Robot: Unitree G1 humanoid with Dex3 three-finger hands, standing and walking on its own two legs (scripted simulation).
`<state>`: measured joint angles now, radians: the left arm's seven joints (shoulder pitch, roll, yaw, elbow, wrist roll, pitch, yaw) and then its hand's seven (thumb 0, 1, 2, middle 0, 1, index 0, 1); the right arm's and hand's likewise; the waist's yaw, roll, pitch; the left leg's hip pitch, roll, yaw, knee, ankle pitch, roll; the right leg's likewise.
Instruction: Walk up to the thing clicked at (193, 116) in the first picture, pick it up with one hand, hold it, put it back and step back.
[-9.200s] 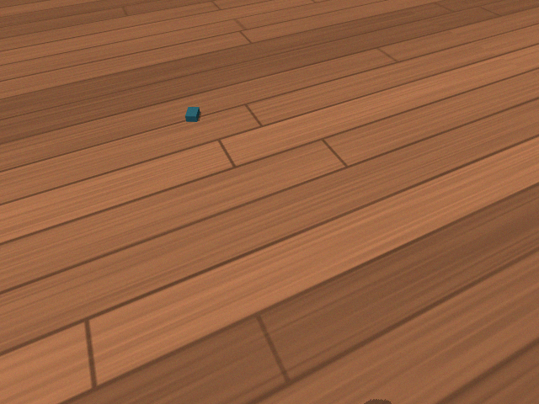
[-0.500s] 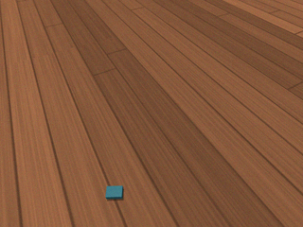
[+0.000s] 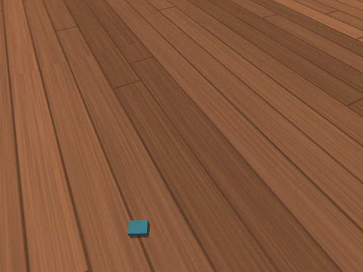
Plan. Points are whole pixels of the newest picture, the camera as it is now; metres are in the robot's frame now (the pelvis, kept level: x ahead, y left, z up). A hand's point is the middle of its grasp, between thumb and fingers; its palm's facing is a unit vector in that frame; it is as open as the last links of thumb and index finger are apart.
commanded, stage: stand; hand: left
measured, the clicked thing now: (138, 228) +0.46 +0.25 -0.76
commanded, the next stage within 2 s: walk up in 0.88 s
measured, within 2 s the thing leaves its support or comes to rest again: neither
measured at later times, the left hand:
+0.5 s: hand out of the picture +0.07 +0.25 -0.16, palm faces -0.05 -0.94 -0.35, open 7.4 cm
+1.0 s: hand out of the picture +0.07 +0.26 -0.16, palm faces -0.03 -0.93 -0.36, open 7.4 cm
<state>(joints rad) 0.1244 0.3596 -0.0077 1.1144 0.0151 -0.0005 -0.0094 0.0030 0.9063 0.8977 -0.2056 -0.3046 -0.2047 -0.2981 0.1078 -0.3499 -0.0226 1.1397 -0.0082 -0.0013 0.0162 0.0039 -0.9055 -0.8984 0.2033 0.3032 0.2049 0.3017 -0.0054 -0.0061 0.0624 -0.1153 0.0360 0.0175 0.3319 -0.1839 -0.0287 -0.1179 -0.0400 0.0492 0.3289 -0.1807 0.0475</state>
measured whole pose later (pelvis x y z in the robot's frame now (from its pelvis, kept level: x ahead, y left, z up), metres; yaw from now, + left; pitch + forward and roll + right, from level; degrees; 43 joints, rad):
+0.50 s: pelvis +0.00 +0.00 +0.00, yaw +0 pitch -2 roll +0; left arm 0.12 0.36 -0.01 1.11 0.01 0.00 -0.01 0.00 0.91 0.90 -0.21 -0.30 -0.20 -0.30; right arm 0.10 -0.35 -0.02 1.13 -0.01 0.00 0.01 0.00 -0.91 -0.90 0.20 0.30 0.21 0.30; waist 0.00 0.00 0.06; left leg -0.11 0.04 0.01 0.33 -0.19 -0.03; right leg -0.11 -0.04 0.05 0.34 -0.19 0.04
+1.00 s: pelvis +0.01 +0.00 -0.01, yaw +0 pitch -3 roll +0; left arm 0.17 0.36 0.01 1.08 0.03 -0.02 -0.01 0.00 0.91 0.90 -0.21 -0.30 -0.21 -0.30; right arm 0.15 -0.37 -0.05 1.08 -0.03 0.02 0.03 0.00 -0.90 -0.90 0.20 0.30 0.21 0.30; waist 0.00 0.02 0.05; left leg -0.14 0.04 0.02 0.44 -0.27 -0.01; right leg -0.13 -0.03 0.05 0.41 -0.24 0.03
